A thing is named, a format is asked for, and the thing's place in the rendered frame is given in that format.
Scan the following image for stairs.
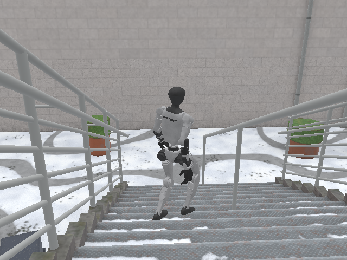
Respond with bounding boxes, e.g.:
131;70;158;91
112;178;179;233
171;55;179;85
72;182;347;260

